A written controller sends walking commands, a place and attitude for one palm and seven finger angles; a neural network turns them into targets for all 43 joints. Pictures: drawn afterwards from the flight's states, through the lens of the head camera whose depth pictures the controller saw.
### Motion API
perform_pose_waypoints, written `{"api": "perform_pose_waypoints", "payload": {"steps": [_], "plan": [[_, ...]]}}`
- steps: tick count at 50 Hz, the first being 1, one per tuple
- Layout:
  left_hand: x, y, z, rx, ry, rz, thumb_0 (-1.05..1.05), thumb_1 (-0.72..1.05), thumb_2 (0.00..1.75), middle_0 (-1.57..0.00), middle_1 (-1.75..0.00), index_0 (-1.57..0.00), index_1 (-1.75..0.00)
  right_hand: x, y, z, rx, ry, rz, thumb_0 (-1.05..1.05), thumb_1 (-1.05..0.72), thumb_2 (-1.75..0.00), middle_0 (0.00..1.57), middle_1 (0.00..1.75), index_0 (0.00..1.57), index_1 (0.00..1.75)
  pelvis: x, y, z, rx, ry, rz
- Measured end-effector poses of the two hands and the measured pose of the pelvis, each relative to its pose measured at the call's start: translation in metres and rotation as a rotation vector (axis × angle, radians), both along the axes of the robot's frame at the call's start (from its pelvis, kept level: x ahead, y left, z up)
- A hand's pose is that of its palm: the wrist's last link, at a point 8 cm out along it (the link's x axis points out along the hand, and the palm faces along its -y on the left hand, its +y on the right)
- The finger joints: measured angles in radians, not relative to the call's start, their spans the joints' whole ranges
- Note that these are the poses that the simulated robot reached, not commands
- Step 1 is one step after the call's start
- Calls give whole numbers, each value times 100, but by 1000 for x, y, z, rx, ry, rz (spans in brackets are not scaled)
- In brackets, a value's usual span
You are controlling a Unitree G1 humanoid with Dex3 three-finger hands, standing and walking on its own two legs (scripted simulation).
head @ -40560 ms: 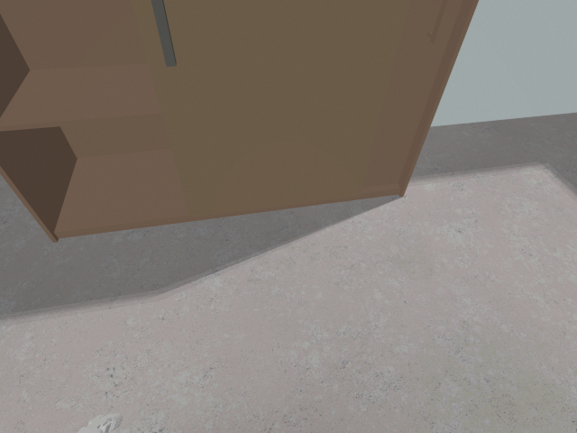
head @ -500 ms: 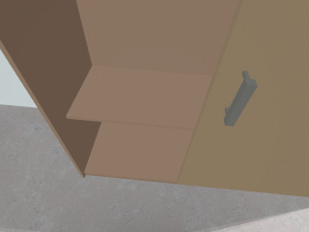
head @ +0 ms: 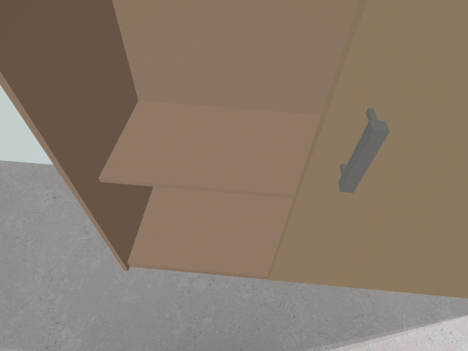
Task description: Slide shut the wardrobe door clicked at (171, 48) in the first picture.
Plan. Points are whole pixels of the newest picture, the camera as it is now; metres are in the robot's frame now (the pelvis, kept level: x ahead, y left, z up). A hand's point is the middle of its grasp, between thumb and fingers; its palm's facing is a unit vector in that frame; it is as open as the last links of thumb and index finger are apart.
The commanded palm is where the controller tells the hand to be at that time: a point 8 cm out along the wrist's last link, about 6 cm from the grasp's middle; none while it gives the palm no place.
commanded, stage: look again from close up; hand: right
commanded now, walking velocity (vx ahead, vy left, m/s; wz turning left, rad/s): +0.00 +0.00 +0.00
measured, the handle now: (358, 151) +0.48 -0.22 +0.09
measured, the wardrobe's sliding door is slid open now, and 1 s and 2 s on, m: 0.61 0.61 0.61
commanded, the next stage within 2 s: raise the hand with hooked fingers in 0.10 s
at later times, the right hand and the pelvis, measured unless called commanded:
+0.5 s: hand (353, 301) +0.20 -0.16 +0.03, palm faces +0.04 +1.00 +0.01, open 7.8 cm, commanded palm +0.11 -0.24 -0.04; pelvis -0.03 -0.01 -0.03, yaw -1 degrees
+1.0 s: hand (385, 327) +0.18 -0.22 +0.00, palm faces -0.06 +1.00 -0.02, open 10.8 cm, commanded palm +0.13 -0.29 +0.02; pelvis -0.06 -0.03 -0.06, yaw -2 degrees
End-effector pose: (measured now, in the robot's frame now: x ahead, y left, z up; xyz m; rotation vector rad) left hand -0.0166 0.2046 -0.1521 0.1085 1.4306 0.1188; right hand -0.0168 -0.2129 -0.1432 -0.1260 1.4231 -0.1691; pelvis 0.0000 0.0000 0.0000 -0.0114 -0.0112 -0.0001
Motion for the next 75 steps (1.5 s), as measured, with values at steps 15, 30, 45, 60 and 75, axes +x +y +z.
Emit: {"api": "perform_pose_waypoints", "payload": {"steps": [15,30,45,60,75], "plan": [[26,18,9,82,-226,-7,2,93,90,-20,-30,-20,-30,59,-33,48,-126,-376,-60,6,-97,-90,21,31,21,31,-4,-6,-4,5,-2,0],[190,37,87,189,-1021,-199,1,91,90,-19,-30,-20,-30,157,-9,125,186,-1377,163,1,-65,-79,22,47,22,48,-43,-13,-54,-9,140,-16],[150,-45,20,3,-859,-277,1,90,90,-20,-30,-20,-30,153,-49,163,79,-1524,288,1,-29,-64,24,70,24,70,-67,-22,-72,65,138,-74],[100,6,34,137,-736,-180,1,90,90,-20,-30,-20,-30,159,-101,192,-69,-1458,151,0,6,-49,27,92,27,93,-54,-31,-46,47,118,-48],[165,-12,73,102,-933,-224,1,90,90,-20,-30,-20,-30,191,-129,230,-32,-1497,138,-1,40,-34,30,114,30,114,-37,-28,-29,44,65,-54]]}}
